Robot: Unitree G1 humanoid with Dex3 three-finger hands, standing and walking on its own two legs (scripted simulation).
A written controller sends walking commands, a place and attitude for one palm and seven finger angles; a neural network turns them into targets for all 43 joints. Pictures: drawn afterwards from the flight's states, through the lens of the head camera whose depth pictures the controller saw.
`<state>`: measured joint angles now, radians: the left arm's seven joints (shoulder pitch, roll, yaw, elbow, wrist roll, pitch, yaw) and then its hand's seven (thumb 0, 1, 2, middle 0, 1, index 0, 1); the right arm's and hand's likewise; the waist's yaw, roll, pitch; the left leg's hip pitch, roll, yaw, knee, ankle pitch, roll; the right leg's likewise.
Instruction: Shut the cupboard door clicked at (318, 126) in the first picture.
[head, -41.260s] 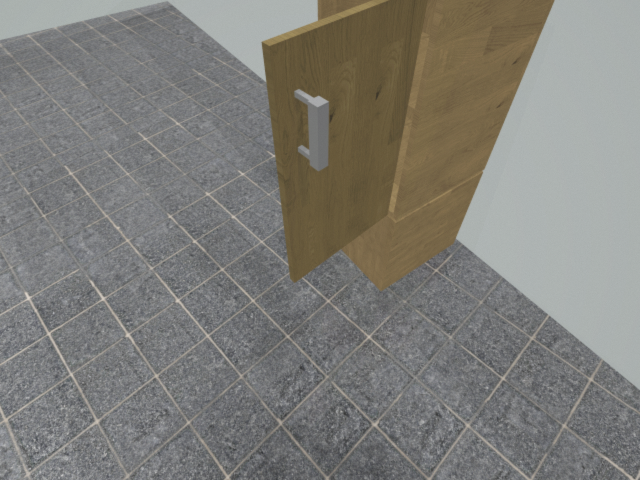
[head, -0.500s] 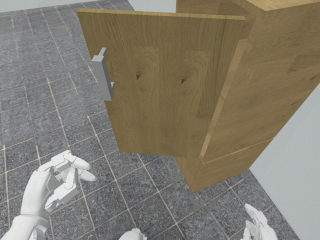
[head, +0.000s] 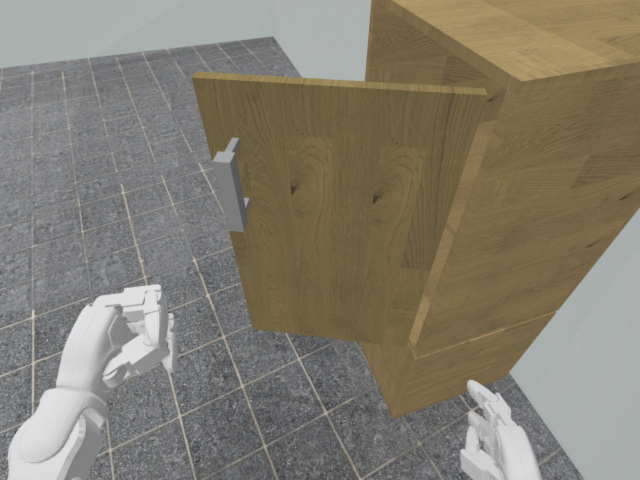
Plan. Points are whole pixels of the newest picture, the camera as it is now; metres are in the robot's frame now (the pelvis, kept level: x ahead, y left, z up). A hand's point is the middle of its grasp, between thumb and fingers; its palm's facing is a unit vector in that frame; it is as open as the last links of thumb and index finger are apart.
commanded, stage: raise the hand and make a fist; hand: left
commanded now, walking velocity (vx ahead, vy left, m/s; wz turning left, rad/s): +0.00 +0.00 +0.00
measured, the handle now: (236, 185) +0.47 +0.17 +0.13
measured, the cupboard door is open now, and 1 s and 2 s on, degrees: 64 64 64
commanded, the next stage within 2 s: bring the fist close to the handle in 0.50 s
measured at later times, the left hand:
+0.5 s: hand (182, 330) +0.23 +0.17 +0.13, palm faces -0.01 -1.00 -0.07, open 3.1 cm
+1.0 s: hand (202, 287) +0.29 +0.17 +0.13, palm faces -0.03 -1.00 -0.05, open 3.1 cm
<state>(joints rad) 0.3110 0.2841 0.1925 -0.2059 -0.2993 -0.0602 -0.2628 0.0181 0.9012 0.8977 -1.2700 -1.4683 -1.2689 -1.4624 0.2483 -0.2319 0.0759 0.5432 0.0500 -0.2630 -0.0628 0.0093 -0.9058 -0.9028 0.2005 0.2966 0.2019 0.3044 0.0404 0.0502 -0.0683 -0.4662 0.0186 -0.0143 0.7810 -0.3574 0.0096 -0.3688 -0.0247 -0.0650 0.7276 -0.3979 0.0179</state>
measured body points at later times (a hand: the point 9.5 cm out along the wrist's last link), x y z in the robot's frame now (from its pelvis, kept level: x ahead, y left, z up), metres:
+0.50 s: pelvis +0.00 -0.02 +0.01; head -0.01 -0.04 +0.46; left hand +0.23 +0.22 +0.14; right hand +0.18 -0.25 -0.05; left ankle +0.03 +0.11 -0.71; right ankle -0.01 -0.13 -0.71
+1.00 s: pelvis +0.01 -0.02 +0.01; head +0.00 -0.03 +0.46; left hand +0.28 +0.22 +0.13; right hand +0.18 -0.25 -0.06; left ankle +0.03 +0.11 -0.71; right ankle -0.01 -0.13 -0.71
